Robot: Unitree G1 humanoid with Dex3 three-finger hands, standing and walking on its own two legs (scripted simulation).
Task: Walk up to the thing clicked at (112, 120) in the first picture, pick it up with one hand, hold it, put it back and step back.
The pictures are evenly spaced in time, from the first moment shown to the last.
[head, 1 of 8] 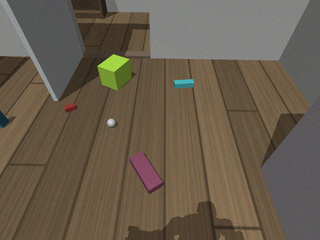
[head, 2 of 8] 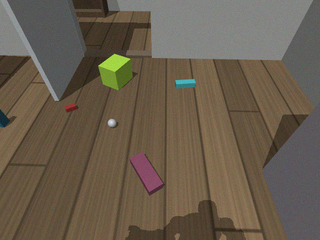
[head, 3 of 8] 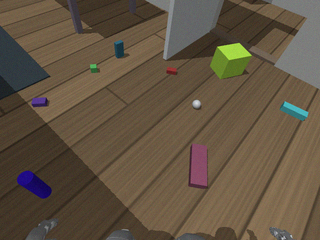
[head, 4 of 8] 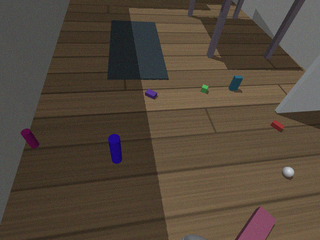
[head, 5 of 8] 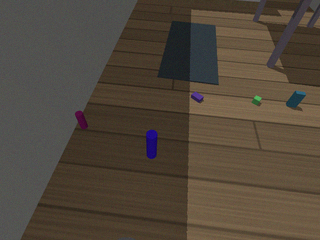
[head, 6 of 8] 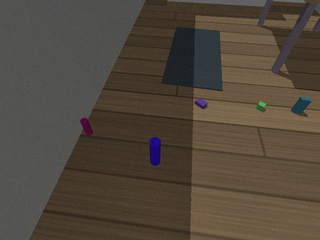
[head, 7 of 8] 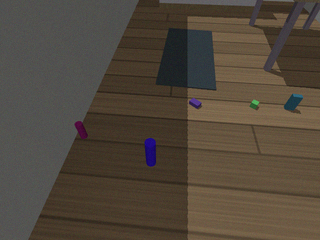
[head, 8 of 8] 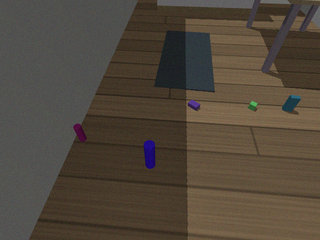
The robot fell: no
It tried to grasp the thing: no
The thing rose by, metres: 0.00
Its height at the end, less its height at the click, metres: +0.00
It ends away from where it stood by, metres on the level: 0.00
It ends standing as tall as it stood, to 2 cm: yes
